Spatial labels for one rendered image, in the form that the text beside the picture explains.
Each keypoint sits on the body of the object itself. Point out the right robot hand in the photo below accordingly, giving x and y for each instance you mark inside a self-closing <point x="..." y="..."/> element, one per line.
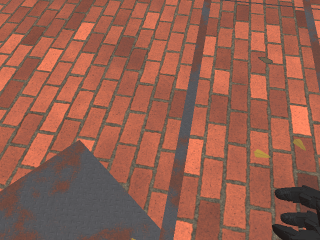
<point x="308" y="197"/>

